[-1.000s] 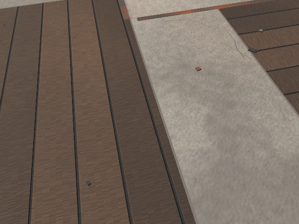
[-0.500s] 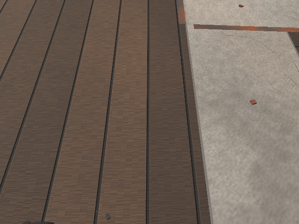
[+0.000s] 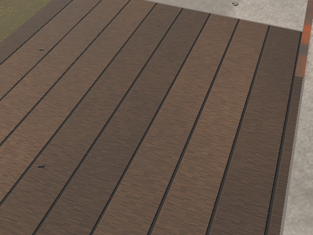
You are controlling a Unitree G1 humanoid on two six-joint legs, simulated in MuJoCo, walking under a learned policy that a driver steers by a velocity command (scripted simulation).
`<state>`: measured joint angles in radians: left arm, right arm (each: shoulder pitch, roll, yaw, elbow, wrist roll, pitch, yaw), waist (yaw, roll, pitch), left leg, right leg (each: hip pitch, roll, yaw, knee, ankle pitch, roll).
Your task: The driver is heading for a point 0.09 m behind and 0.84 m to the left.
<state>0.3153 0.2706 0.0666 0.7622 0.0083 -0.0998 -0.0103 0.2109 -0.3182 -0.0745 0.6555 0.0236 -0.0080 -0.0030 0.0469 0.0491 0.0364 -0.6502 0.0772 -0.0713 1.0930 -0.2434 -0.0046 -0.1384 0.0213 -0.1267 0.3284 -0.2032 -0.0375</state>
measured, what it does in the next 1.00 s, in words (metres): walks ahead, turning left: left foot, then right foot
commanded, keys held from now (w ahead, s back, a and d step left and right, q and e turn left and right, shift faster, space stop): w+q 0.92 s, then w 0.08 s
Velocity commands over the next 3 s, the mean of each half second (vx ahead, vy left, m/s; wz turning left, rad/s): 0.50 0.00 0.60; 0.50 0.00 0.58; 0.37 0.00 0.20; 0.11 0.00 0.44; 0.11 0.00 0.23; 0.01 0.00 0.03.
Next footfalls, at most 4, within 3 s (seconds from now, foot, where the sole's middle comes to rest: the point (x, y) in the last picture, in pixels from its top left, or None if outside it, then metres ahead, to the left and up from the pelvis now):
0.26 left None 0.30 0.16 -0.78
0.74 right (163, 199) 0.64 0.05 -0.78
1.24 left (83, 182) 0.70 0.43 -0.78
1.70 right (113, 147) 0.91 0.32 -0.78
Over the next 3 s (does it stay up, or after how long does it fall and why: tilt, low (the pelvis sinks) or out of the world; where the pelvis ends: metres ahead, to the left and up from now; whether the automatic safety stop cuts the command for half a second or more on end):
stays up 0.78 0.45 0.00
